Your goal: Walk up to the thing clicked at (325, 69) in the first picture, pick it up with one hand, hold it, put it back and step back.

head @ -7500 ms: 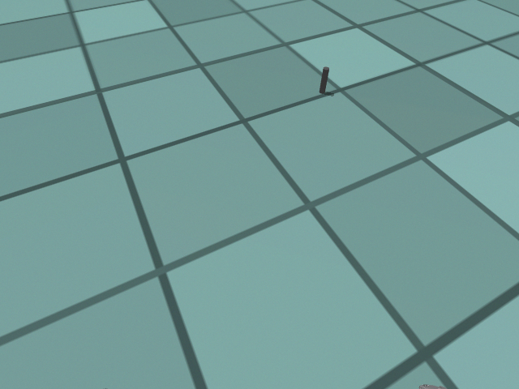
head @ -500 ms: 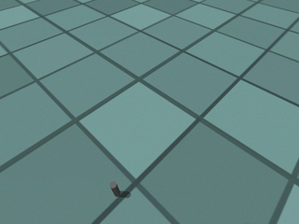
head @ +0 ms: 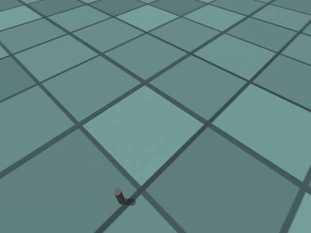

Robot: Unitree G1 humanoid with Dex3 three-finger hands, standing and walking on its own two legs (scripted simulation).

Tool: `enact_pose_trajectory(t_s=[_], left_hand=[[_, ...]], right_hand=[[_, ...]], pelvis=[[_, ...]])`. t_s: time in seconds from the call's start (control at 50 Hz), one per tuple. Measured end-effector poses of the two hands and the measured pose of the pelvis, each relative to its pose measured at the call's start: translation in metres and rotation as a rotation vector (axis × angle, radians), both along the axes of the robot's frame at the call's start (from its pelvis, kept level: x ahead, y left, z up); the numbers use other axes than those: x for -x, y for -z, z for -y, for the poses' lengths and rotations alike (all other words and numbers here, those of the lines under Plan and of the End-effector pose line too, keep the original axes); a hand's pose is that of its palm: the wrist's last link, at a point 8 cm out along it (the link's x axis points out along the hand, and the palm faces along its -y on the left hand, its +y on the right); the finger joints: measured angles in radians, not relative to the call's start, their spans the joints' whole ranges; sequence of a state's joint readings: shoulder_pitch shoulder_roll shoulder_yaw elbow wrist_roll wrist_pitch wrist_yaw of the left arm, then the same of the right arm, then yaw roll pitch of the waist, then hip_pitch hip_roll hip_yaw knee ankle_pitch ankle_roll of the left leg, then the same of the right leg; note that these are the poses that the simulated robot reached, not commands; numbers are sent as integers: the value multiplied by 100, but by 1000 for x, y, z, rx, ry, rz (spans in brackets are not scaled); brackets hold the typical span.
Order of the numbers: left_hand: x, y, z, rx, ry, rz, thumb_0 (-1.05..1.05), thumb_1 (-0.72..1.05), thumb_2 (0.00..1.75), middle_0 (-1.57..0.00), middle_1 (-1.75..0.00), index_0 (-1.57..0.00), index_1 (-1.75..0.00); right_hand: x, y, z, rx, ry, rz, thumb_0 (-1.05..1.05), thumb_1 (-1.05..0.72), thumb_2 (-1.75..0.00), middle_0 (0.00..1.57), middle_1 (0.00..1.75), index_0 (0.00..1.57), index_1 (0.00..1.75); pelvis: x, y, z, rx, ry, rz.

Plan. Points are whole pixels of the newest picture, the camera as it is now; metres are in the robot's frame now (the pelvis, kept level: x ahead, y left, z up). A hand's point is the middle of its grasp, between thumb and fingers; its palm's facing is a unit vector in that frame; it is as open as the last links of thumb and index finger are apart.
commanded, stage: stand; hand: left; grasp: from the side
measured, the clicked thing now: (119, 196) +0.41 +0.23 -0.70
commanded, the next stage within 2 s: go down in 0.70 s
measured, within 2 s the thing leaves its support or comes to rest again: neither
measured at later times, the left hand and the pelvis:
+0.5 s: hand out of the picture +0.08 +0.26 -0.16, palm faces -0.03 -0.94 -0.34, open 7.4 cm; pelvis +0.01 +0.00 +0.00, yaw +0 degrees
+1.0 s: hand (73, 231) +0.15 +0.26 -0.16, palm faces +0.06 -0.95 -0.32, open 10.0 cm; pelvis -0.01 +0.00 -0.02, yaw +1 degrees
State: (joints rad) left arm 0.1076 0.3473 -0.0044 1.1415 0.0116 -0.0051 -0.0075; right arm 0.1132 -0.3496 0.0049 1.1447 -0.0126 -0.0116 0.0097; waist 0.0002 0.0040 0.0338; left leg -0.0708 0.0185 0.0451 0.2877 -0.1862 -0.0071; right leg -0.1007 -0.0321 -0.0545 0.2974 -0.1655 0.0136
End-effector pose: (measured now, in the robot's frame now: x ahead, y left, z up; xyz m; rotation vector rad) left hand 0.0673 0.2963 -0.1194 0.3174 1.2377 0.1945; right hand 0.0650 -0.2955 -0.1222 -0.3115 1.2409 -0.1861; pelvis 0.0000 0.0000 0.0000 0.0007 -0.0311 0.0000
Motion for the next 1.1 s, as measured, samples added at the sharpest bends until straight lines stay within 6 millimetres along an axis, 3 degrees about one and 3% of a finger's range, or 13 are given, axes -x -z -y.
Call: enact_pose_trajectory(t_s=[0.84,1.0,1.1], left_hand=[[-13,0,-4,-1,-20,20,0,89,89,-21,-29,-21,-29],[-71,10,-4,21,-35,154,0,60,60,-12,-13,-12,-13],[-80,15,-14,10,-31,171,0,31,34,-8,-8,-9,-7]], right_hand=[[-21,-1,-6,2,-5,32,1,-91,-90,20,30,20,30],[-22,4,-28,-33,-7,147,1,-97,-91,20,30,20,30],[-12,12,-37,-57,24,162,1,-97,-91,20,30,20,30]], pelvis=[[-11,1,-4,0,-7,-14],[7,15,1,4,-9,-128],[8,26,0,9,-4,-172]])
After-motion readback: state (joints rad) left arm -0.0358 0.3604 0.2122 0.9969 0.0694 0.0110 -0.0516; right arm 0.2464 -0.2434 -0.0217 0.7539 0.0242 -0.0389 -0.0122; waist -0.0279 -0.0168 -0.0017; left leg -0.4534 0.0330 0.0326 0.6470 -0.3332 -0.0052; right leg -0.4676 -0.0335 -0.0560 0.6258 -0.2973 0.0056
